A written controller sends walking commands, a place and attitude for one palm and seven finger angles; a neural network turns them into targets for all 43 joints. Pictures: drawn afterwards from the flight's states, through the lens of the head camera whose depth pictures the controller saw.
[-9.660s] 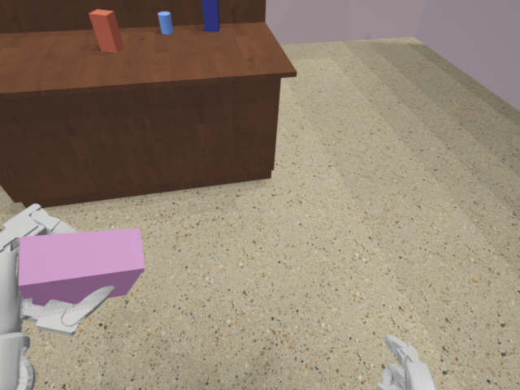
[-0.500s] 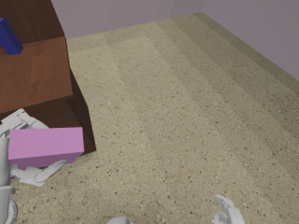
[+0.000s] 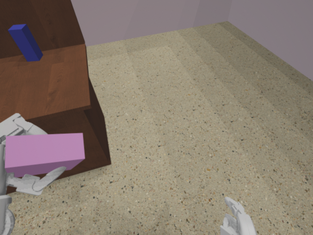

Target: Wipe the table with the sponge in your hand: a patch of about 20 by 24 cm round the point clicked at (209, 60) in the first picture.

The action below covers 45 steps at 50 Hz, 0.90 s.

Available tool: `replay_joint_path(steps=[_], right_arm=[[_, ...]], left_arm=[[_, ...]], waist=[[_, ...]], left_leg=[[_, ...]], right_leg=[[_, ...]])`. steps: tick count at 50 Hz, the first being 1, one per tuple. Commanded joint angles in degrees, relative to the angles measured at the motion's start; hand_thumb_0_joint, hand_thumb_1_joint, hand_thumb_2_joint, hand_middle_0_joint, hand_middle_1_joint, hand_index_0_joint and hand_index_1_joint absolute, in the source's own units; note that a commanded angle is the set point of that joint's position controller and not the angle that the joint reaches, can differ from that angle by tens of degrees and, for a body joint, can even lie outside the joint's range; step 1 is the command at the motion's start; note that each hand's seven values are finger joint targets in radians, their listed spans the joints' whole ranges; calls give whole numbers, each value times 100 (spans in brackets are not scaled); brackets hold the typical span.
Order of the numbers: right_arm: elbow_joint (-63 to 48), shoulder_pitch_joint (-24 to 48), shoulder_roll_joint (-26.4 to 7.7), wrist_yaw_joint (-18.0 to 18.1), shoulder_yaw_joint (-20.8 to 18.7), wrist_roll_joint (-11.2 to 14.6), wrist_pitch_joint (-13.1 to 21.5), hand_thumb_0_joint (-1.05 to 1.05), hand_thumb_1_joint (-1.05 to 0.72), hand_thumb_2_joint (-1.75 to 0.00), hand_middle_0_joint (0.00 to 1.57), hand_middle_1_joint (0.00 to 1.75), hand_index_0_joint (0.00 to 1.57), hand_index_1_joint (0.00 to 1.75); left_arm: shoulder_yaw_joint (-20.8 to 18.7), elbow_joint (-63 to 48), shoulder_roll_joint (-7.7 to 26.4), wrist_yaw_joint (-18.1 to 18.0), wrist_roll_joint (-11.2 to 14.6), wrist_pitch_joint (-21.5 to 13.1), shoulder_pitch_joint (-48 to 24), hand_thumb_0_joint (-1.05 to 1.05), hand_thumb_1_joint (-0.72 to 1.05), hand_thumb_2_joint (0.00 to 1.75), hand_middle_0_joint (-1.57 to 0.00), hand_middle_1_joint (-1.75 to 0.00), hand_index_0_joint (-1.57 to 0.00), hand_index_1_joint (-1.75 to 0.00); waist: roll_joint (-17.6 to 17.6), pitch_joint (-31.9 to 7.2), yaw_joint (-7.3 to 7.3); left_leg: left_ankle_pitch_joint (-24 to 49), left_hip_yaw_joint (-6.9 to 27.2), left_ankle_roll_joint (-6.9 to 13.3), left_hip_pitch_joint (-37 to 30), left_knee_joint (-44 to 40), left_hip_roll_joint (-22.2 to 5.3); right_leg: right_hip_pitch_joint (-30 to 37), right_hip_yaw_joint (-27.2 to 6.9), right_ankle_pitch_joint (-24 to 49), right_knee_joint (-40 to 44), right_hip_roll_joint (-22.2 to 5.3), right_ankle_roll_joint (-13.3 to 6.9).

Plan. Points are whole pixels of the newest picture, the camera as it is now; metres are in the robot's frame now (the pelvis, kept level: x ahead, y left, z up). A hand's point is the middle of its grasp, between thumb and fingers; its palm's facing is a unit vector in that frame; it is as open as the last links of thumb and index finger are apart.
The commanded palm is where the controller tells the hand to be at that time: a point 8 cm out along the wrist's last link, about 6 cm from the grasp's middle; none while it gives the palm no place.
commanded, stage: take the last steps up to it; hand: left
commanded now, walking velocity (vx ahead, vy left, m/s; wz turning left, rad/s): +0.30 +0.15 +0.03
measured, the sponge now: (55, 155) +0.23 +0.21 +0.17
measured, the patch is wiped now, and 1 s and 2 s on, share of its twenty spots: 0.00 0.00 0.00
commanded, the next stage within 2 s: come to a stop and stand still in 0.80 s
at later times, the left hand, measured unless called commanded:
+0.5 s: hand (25, 108) +0.33 +0.31 +0.19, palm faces +0.38 -0.80 -0.47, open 9.2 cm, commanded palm +0.26 +0.35 +0.19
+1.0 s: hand (36, 95) +0.39 +0.32 +0.18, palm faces +0.33 -0.80 -0.49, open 9.2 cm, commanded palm +0.32 +0.38 +0.19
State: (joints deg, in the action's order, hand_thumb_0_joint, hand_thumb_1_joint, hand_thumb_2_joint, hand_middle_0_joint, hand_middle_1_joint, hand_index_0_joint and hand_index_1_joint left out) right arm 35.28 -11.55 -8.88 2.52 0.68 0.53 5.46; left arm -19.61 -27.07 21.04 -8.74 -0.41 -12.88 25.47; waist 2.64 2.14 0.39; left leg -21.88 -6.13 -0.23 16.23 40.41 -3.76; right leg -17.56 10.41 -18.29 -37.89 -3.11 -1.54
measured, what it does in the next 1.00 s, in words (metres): walks ahead: left foot, then right foot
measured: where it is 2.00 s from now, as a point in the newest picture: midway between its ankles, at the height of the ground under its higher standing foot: outside the picture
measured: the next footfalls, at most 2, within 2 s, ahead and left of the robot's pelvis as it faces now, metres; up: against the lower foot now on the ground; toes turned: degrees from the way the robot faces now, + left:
left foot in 0.38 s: +0.16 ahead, +0.19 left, +0.00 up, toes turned +10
right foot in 0.72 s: +0.20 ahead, +0.00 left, +0.00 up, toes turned -12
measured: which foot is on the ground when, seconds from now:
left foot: up 0.00-0.36, down 0.38-0.74, up 0.76-1.00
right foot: down 0.00-0.38, up 0.40-0.70, down 0.72-1.00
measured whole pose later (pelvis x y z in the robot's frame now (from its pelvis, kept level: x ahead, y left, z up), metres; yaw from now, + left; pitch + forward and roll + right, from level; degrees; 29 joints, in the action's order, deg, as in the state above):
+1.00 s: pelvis +0.16 +0.09 +0.02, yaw +0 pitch +1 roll +4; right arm 35.0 -8.9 -14.6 3.0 -1.7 0.0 1.5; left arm -19.5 -29.1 20.0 -8.6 0.4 -13.1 29.3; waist -1.6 6.5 -1.0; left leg -18.3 -4.5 -2.5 28.6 51.7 -4.4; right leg -14.1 10.6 -15.8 -29.5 -7.2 -1.7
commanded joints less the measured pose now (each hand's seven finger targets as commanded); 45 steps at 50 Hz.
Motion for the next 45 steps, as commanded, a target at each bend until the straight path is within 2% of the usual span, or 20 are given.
replay_joint_path(steps=[1, 2, 3, 7, 13, 15, 17, 18, 19, 20, 21, 23, 27, 34, 35, 36, 37, 39, 41, 45], right_arm=[[-687, 543, -908, -11, -442, -19, 113, 0, -90, -90, 20, 30, 20, 30], [-667, 635, -905, -16, -426, 0, 34, 0, -90, -90, 20, 30, 20, 30], [-637, 645, -780, -14, -331, -11, -34, 0, -90, -90, 20, 30, 20, 30], [-648, 646, -727, -40, -265, -37, -171, 0, -90, -90, 20, 30, 20, 30], [-959, 603, -684, -23, -359, -72, 34, 0, -90, -90, 20, 30, 20, 30], [-974, 484, -735, 13, -421, -82, 58, 0, -90, -90, 20, 30, 20, 30], [-969, 328, -845, 89, -520, -49, 71, 0, -90, -90, 20, 30, 20, 30], [-992, 269, -920, 112, -569, -22, 75, 0, -90, -90, 20, 30, 20, 30], [-992, 273, -1063, 92, -629, -21, 62, 0, -90, -90, 20, 30, 20, 30], [-1068, 231, -991, 60, -606, 8, 95, 0, -90, -90, 20, 30, 20, 30], [-977, 246, -1045, 10, -612, 49, 115, 0, -90, -90, 20, 30, 20, 30], [-844, 356, -913, 32, -566, 37, 147, 0, -90, -90, 20, 30, 20, 30], [-811, 373, -840, -20, -458, 68, 268, 0, -90, -90, 20, 30, 20, 30], [-731, 359, -861, 129, -352, 26, 201, 0, -90, -90, 20, 30, 20, 30], [-716, 378, -852, 138, -365, 34, 147, 0, -90, -90, 20, 30, 20, 30], [-751, 345, -760, 133, -364, 28, 84, 0, -90, -90, 20, 30, 20, 30], [-873, 496, -722, 81, -309, -10, 70, 0, -90, -90, 20, 30, 20, 30], [-676, 463, -875, -17, -414, 5, 39, 0, -90, -90, 20, 30, 20, 30], [-600, 616, -706, -1, -238, -61, -71, 0, -90, -90, 20, 30, 20, 30], [-689, 612, -754, -7, -260, -78, -110, 0, -90, -90, 20, 30, 20, 30]], left_arm=[[-889, -879, 1118, -50, 210, -303, -677, 0, 10, 130, -120, -160, -120, -160], [-1002, -668, 1190, -6, 242, -295, -496, 0, 10, 130, -120, -160, -120, -160], [-937, -654, 1070, 21, 271, -363, -190, 0, 10, 130, -120, -160, -120, -160], [-846, -834, 963, 15, 193, -552, -26, 0, 10, 130, -120, -160, -120, -160], [-831, -1713, 1069, -158, 144, -452, -28, 0, 10, 130, -120, -160, -120, -160], [-927, -1892, 1149, -205, 128, -414, -131, 0, 10, 130, -120, -160, -120, -160], [-910, -1931, 1091, -222, 134, -427, -84, 0, 10, 130, -120, -160, -120, -160], [-911, -2078, 1064, -226, 151, -498, -106, 0, 10, 130, -120, -160, -120, -160], [-908, -2128, 1009, -232, 153, -541, -35, 0, 10, 130, -120, -160, -120, -160], [-925, -2046, 1117, -255, 77, -573, 9, 0, 10, 130, -120, -160, -120, -160], [-940, -1461, 1159, -186, 82, -558, 15, 0, 10, 130, -120, -160, -120, -160], [-1123, -1677, 1241, -161, 178, -508, 78, 0, 10, 130, -120, -160, -120, -160], [-964, -2160, 1061, -83, 232, -511, 368, 0, 10, 130, -120, -160, -120, -160], [-966, -1272, 1039, -89, 262, -210, 319, 0, 10, 130, -120, -160, -120, -160], [-960, -1158, 1047, -79, 225, -196, 149, 0, 10, 130, -120, -160, -120, -160], [-1010, -1063, 1202, -83, 170, -184, 15, 0, 10, 130, -120, -160, -120, -160], [-1027, -737, 1187, -66, 213, -142, 54, 0, 10, 130, -120, -160, -120, -160], [-932, -727, 1085, -31, 280, -211, -292, 0, 10, 130, -120, -160, -120, -160], [-981, -821, 1097, -37, 202, -340, -9, 0, 10, 130, -120, -160, -120, -160], [-820, -1394, 1073, -97, 145, -494, -56, 0, 10, 130, -120, -160, -120, -160]], waist=[[-1640, -212, -21], [-1228, -66, -13], [-857, 2, -10], [-991, -519, -44], [-1430, -925, 193], [-1327, -966, 101], [-610, -1158, -47], [329, -1389, -124], [1645, -1448, -106], [1445, -1372, -73], [917, -991, -100], [1136, -903, -97], [1099, -831, -20], [353, -975, 13], [-114, -1041, 22], [-1320, -1153, -42], [-2104, -954, 14], [-1573, -553, -68], [-782, -525, -27], [-941, -757, -61]], left_leg=[[-314, 874, -60, 2484, 2997, -20], [-208, 884, -89, 2603, 3103, -132], [123, 829, -136, 2633, 3131, -207], [591, 385, -154, 2156, 1788, -238], [571, -437, 9, 820, -377, 131], [934, -600, -5, 260, -942, 262], [1300, -558, 52, -805, -1628, 236], [1578, -40, 240, -1704, -1725, -177], [2811, 1611, 833, -2464, -1808, -1402], [3333, 2348, 1271, -2342, -2013, -1893], [2355, 2182, 1336, -1585, -2245, -1904], [2186, 1880, 1414, -1457, -2136, -1707], [2783, 811, 1074, -1024, -2118, -1199], [2093, 374, 620, -437, -1281, -1062], [1616, 199, 493, -74, -605, -860], [702, -241, 251, 824, 613, -270], [-1030, -24, 12, 2010, 1938, 343], [-571, 818, -158, 2199, 3149, 20], [-29, 722, -236, 2237, 3186, -83], [371, 282, -212, 1788, 1950, -109]], right_leg=[[1302, -3860, -417, 2653, -2431, -860], [1097, -3749, -522, 2583, -2383, -924], [1095, -3040, 214, 2455, -2166, -871], [1464, -1248, 2350, 1992, -1608, -553], [1695, -1129, 3019, 1633, -1585, -558], [1536, -1007, 2681, 1378, -1483, -441], [1120, -666, 2351, 372, -1162, -184], [415, -432, 1736, -714, -819, 17], [-1008, -174, -1084, -1953, -211, 276], [-1431, -523, -2069, -2977, 6, 201], [-1603, -709, -1881, -3331, -105, 156], [-1883, -719, -1404, -3261, -395, 291], [-1349, -344, -641, -1876, -291, 349], [606, 39, 223, 837, 4, 305], [1097, -327, 785, 1319, -294, 180], [1711, -1816, 1557, 1603, -1300, -233], [2034, -3613, 2490, 1923, -2427, -820], [1444, -3312, 1947, 2120, -2552, -817], [1349, -2112, 2912, 1828, -2025, -626], [1402, -991, 3652, 1657, -1697, -486]])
